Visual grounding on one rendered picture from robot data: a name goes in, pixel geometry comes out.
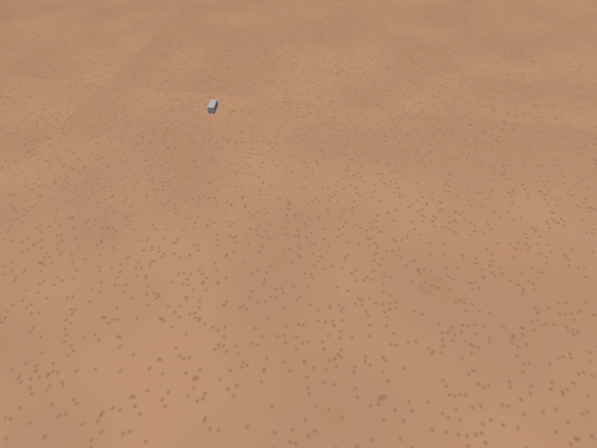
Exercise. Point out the small box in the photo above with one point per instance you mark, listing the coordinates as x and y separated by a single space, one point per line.
212 106

